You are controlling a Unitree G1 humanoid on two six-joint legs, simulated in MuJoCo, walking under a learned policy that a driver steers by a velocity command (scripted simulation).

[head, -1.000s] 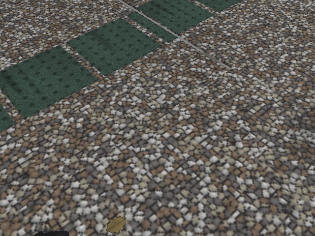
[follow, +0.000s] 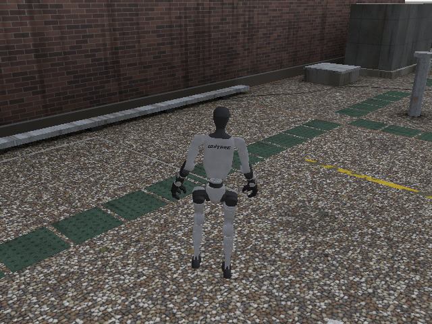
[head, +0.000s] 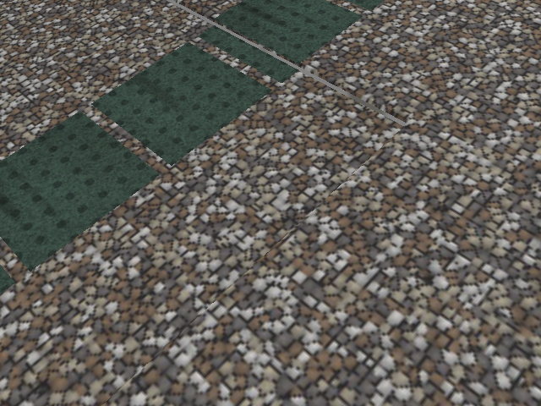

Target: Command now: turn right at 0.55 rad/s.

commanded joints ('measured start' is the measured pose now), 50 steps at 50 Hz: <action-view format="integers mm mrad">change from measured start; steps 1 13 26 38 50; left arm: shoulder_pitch -24 -117 -88 -114 -156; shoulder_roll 167 169 94 153 148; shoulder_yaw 42 42 25 46 41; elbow -80 -134 -62 -49 -80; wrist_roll -7 -23 -15 5 -3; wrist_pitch -11 29 4 -17 -14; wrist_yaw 16 11 18 25 16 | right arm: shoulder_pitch -40 52 47 45 144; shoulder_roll -52 -74 -167 -68 -213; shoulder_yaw -10 -8 -5 3 -24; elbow -71 -52 -42 -83 -150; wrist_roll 8 13 27 30 -6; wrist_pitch -22 -58 -24 14 -32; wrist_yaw -1 44 35 40 57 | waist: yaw -12 -42 -25 -11 -63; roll -139 -186 155 -170 97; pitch -148 -153 -119 -43 -129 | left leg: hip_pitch -86 309 480 -5 517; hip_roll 7 -18 171 33 325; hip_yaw -50 -35 -334 -15 -426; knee -83 -693 -676 -81 -739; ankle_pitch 54 247 595 -90 574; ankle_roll -20 21 254 -23 375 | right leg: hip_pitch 239 125 -7 218 -374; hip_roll -221 -140 41 -292 -48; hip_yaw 255 394 9 107 45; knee -108 22 38 -121 759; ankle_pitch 464 359 -122 516 -382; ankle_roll -164 -103 145 -151 112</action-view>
